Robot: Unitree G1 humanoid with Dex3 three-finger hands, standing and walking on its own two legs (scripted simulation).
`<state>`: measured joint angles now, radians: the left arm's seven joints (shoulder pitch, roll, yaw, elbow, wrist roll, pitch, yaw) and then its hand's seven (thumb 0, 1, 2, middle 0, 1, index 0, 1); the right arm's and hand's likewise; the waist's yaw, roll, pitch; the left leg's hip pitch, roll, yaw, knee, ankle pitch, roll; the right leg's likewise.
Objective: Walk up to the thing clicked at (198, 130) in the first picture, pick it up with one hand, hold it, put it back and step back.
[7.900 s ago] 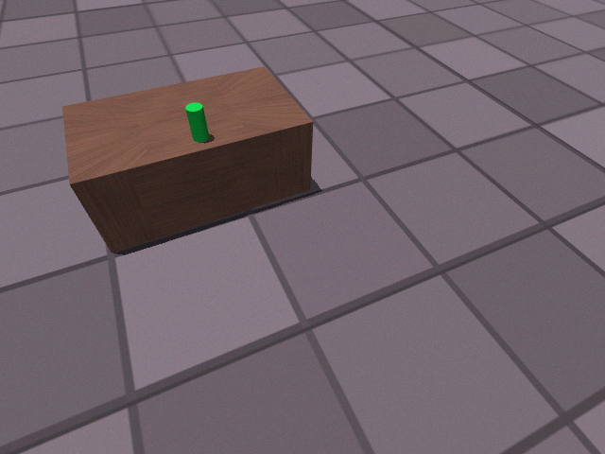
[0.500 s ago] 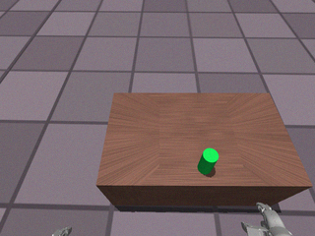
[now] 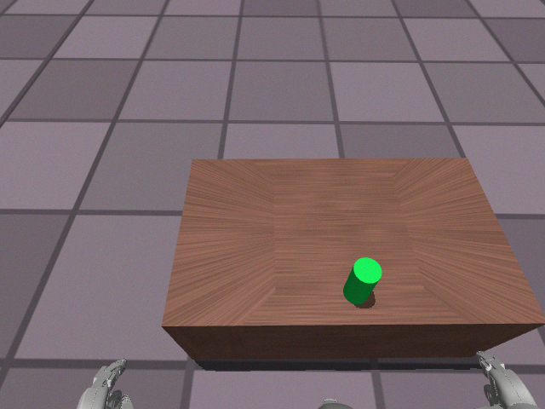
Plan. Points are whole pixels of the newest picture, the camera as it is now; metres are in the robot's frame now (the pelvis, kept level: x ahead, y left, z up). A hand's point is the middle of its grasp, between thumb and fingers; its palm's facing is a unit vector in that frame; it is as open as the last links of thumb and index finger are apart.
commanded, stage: go down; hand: right
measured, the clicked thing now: (361, 282) +0.42 -0.21 -0.29
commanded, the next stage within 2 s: none
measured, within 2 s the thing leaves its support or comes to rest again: neither
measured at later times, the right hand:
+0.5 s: hand (481, 397) +0.16 -0.30 -0.09, palm faces +0.07 +0.95 -0.30, open 17.4 cm
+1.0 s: hand (515, 320) +0.25 -0.36 -0.04, palm faces +0.15 +0.97 -0.19, open 17.3 cm
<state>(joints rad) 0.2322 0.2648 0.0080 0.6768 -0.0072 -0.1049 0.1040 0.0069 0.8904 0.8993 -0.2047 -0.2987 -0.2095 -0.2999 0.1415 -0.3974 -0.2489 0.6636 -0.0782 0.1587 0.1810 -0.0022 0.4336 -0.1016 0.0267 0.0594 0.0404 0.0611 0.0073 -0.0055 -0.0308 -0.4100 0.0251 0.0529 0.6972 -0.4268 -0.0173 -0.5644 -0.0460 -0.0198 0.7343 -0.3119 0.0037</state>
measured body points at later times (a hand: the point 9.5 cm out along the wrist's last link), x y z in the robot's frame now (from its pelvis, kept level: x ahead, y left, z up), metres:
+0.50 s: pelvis +0.01 +0.00 -0.02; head +0.06 -0.01 +0.43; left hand +0.16 +0.26 -0.10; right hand +0.15 -0.35 -0.07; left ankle -0.05 +0.13 -0.71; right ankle +0.03 -0.12 -0.71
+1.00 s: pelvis -0.01 +0.00 -0.02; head +0.05 -0.02 +0.42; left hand +0.09 +0.28 -0.11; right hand +0.24 -0.41 -0.02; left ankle -0.05 +0.13 -0.71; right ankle +0.03 -0.12 -0.71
